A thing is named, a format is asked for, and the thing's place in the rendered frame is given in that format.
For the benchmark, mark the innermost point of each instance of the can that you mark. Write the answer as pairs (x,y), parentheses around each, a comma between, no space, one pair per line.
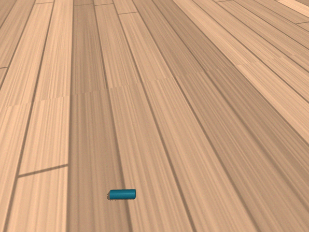
(123,194)

